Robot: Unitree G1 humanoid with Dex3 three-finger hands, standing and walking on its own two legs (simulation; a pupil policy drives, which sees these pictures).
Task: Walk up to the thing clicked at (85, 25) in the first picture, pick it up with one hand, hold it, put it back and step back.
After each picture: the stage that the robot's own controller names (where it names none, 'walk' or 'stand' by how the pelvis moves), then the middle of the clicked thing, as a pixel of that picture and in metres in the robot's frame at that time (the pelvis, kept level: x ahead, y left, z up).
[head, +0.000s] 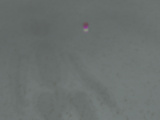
stand; (85, 27) +1.72 -0.02 -0.72
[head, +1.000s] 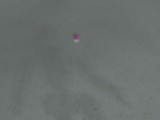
walk; (76, 38) +1.58 +0.23 -0.71
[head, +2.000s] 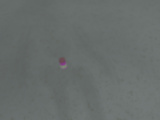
walk; (63, 63) +1.02 +0.31 -0.72
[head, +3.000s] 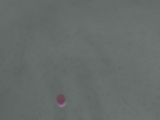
walk; (61, 101) +0.61 +0.24 -0.70
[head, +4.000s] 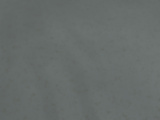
walk; out of the picture +0.38 +0.20 -0.70
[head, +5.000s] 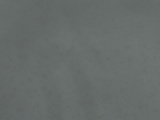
stand; out of the picture +0.32 +0.22 -0.71
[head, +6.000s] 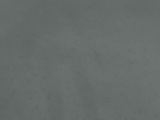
stand; out of the picture +0.30 +0.23 -0.72
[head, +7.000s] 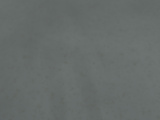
stand; out of the picture +0.30 +0.23 -0.72
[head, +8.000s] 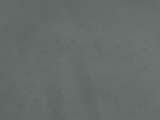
walk; out of the picture +0.29 +0.23 -0.72
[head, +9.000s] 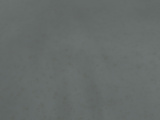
stand; out of the picture +0.33 +0.24 -0.72
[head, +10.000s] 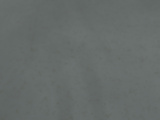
stand; out of the picture +0.32 +0.20 -0.72
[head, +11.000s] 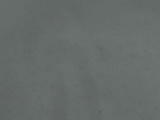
stand; out of the picture +0.36 +0.25 -0.72
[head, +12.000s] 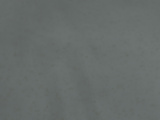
stand; out of the picture +0.30 +0.25 -0.72
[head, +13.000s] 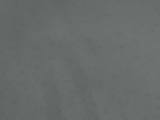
stand; out of the picture +0.33 +0.27 -0.71
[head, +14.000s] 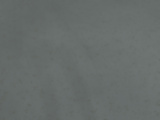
stand; out of the picture +0.30 +0.27 -0.72
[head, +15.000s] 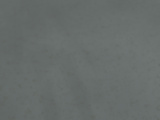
stand; out of the picture +0.29 +0.28 -0.72
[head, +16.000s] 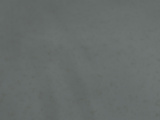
stand; out of the picture +0.29 +0.28 -0.72
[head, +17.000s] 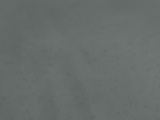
stand; out of the picture +0.28 +0.28 -0.72
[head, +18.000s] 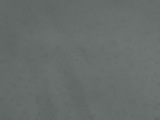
stand; out of the picture +0.25 +0.26 -0.72
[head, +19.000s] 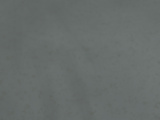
stand; out of the picture +0.30 +0.28 -0.72
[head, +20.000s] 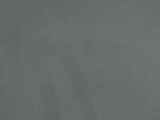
stand; out of the picture +0.30 +0.27 -0.72
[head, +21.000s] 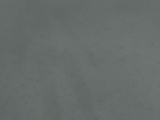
stand; out of the picture +0.30 +0.27 -0.72
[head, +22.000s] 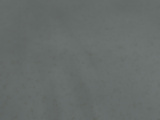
stand; out of the picture +0.30 +0.27 -0.72
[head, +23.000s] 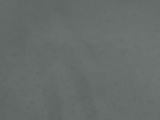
go down; out of the picture +0.31 +0.27 -0.72
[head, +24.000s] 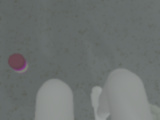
go down; (19, 64) +0.44 +0.23 -0.32
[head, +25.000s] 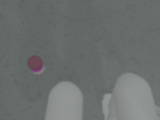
close in; (36, 65) +0.44 +0.21 -0.32
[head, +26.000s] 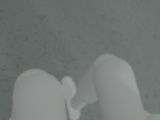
close in; out of the picture +0.44 +0.25 -0.24
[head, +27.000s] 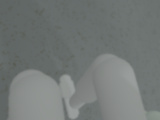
close; out of the picture +0.42 +0.25 -0.24
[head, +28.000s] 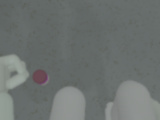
lift; (41, 77) +0.41 +0.21 -0.34
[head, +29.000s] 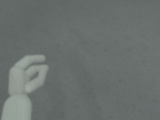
close; out of the picture +0.32 +0.24 -0.66
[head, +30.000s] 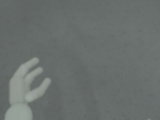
go down; out of the picture +0.32 +0.25 -0.67
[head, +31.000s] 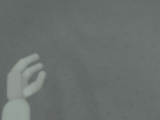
stand; out of the picture +0.32 +0.25 -0.67
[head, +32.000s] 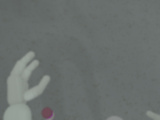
stand; (48, 114) +0.34 +0.24 -0.59
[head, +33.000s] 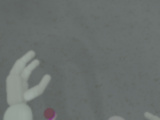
stand; (50, 114) +0.34 +0.24 -0.59
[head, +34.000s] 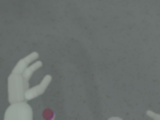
close; (49, 115) +0.34 +0.24 -0.59
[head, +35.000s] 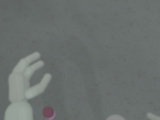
close; (49, 113) +0.34 +0.24 -0.59
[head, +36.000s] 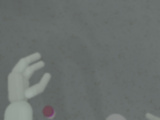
close; (49, 112) +0.34 +0.24 -0.58
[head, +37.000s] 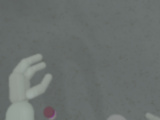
close; (50, 113) +0.34 +0.24 -0.59
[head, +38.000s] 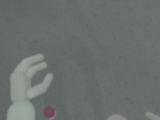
close; (50, 113) +0.34 +0.25 -0.59
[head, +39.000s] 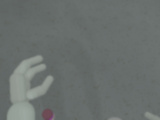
close; (48, 115) +0.34 +0.24 -0.60
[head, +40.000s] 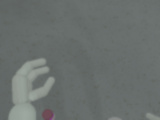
close; (48, 115) +0.34 +0.25 -0.60
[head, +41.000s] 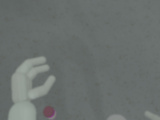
close; (50, 112) +0.34 +0.24 -0.58
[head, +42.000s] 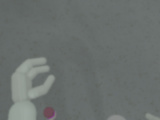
close; (50, 113) +0.34 +0.24 -0.59
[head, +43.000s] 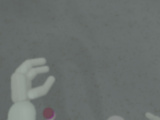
close; (49, 114) +0.34 +0.24 -0.59
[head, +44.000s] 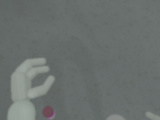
close; (49, 113) +0.34 +0.24 -0.59
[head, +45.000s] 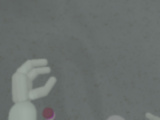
close; (49, 114) +0.34 +0.24 -0.59
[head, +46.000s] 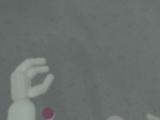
close; (49, 114) +0.34 +0.25 -0.59
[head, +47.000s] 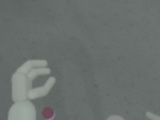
close; (48, 113) +0.34 +0.24 -0.59
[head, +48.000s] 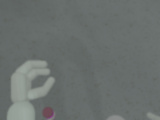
close; (49, 113) +0.34 +0.24 -0.59
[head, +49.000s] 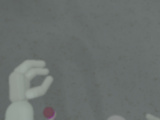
close; (50, 113) +0.34 +0.24 -0.59
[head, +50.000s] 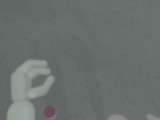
close; (50, 112) +0.34 +0.24 -0.59
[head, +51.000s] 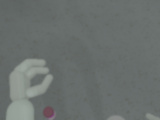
close; (49, 113) +0.34 +0.24 -0.59
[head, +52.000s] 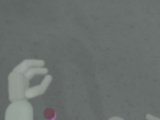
close; (50, 114) +0.34 +0.24 -0.59
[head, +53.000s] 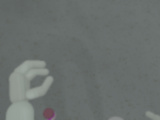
close; (49, 114) +0.34 +0.24 -0.59
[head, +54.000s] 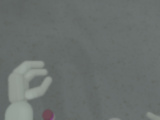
close; (49, 116) +0.34 +0.24 -0.60
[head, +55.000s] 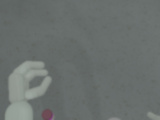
close; (48, 115) +0.34 +0.24 -0.60
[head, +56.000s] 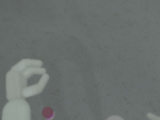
close; (48, 113) +0.34 +0.24 -0.59
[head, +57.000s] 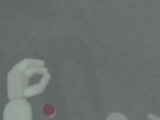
close; (49, 111) +0.34 +0.24 -0.58
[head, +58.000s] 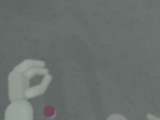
close; (50, 112) +0.34 +0.24 -0.58
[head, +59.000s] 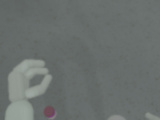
close; (50, 112) +0.34 +0.24 -0.59
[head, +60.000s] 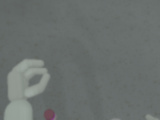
close; (50, 115) +0.34 +0.24 -0.60
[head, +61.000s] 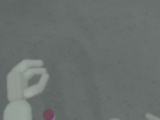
close; (49, 115) +0.34 +0.24 -0.60
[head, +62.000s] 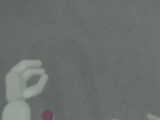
close; (48, 116) +0.34 +0.24 -0.60
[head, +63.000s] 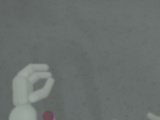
close; (49, 117) +0.34 +0.24 -0.60
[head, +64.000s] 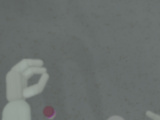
close; (49, 112) +0.34 +0.24 -0.59
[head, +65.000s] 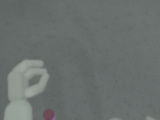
close; (49, 115) +0.34 +0.24 -0.60
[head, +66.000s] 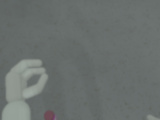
close; (50, 117) +0.34 +0.24 -0.61
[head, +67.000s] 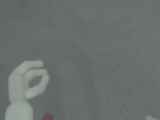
close; out of the picture +0.34 +0.25 -0.62
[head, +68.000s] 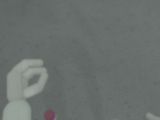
close; (50, 116) +0.34 +0.24 -0.60
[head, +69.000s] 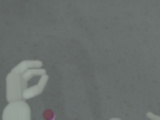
close; (49, 115) +0.34 +0.24 -0.60
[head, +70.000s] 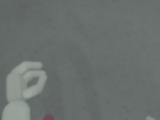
close; out of the picture +0.34 +0.24 -0.62
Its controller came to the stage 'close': yes
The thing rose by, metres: 0.01
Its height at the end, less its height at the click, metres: +0.00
